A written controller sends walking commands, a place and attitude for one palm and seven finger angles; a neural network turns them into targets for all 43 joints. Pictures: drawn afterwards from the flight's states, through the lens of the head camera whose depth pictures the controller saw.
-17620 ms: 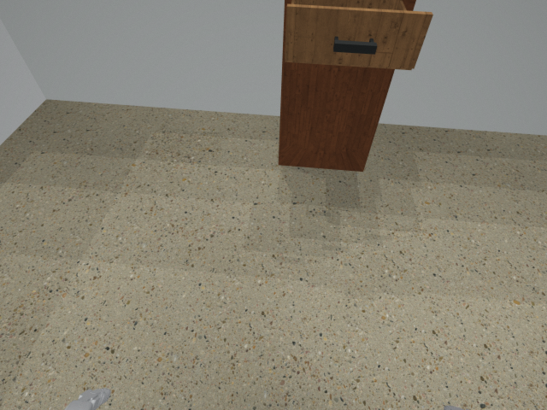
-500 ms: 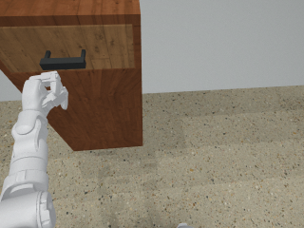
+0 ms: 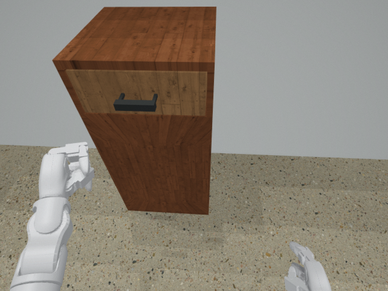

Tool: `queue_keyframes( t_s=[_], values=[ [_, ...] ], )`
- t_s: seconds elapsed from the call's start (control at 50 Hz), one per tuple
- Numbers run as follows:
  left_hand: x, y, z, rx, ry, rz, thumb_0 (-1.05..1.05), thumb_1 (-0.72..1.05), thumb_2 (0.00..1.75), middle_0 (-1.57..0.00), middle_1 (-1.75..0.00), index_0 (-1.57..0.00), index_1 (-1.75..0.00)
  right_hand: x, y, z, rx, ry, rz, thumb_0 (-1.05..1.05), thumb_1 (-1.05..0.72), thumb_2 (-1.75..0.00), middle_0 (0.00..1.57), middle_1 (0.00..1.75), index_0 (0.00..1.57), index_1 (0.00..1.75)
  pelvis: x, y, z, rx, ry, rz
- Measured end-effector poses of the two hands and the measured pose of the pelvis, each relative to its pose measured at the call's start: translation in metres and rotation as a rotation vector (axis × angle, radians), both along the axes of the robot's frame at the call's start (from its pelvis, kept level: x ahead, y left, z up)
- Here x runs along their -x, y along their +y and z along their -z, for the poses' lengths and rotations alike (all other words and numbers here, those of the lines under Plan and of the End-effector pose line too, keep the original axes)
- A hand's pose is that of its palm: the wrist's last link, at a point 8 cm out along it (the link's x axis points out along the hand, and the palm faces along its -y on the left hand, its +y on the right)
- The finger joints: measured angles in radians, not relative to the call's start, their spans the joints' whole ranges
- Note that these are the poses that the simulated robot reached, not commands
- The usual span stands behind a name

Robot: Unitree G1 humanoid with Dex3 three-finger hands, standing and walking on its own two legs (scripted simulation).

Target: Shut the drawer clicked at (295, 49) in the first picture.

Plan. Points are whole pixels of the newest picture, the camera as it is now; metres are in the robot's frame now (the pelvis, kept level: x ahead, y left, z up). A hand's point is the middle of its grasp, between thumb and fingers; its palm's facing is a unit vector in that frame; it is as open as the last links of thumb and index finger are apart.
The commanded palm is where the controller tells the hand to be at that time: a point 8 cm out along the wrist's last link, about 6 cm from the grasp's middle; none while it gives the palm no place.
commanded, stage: draw the hand back to the body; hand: left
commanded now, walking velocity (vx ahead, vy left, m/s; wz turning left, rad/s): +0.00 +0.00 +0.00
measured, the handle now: (137, 101) +0.62 +0.24 +0.04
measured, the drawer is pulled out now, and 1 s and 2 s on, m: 0.00 0.00 0.00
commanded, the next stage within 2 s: step back with the hand held close in 0.60 s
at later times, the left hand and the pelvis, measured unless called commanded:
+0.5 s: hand (36, 224) +0.17 +0.24 +0.17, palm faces +0.42 -0.80 -0.43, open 3.3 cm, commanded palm +0.13 +0.27 +0.18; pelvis -0.01 +0.00 +0.01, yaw +0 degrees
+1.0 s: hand (35, 225) +0.17 +0.25 +0.16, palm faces +0.31 -0.80 -0.50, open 3.3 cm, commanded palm +0.11 +0.29 +0.18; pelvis -0.03 +0.01 +0.01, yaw -1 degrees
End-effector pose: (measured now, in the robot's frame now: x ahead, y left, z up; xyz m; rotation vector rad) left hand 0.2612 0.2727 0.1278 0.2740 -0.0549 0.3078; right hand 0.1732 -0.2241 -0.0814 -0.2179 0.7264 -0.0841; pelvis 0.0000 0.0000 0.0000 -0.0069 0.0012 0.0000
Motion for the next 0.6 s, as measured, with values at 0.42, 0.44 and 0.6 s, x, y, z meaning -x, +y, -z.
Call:
queue_keyframes(
  t_s=[0.42,0.44,0.6],
  values=[
    [0.117,-0.001,-0.052,-0.198,-0.083,-0.078,0.01,0.89,0.90,-1.40,-1.60,-1.41,-1.60,0.009,0.003,-0.003,-0.015,-0.054,-0.033,0.01,-0.90,-0.90,0.21,0.30,0.21,0.29,0.004,-0.005,-0.006,0.005,-0.081,0.006],
    [0.122,-0.001,-0.054,-0.210,-0.084,-0.082,0.01,0.89,0.90,-1.40,-1.60,-1.41,-1.60,0.009,0.003,-0.004,-0.014,-0.059,-0.033,0.01,-0.90,-0.90,0.21,0.30,0.21,0.29,0.004,-0.005,-0.006,0.006,-0.083,0.007],
    [0.137,0.006,-0.053,-0.216,-0.087,-0.127,0.01,0.89,0.90,-1.41,-1.60,-1.41,-1.60,0.009,0.006,-0.005,0.001,-0.080,-0.048,0.01,-0.90,-0.90,0.20,0.30,0.21,0.29,0.011,-0.004,-0.005,0.006,-0.095,-0.002]
  ],
)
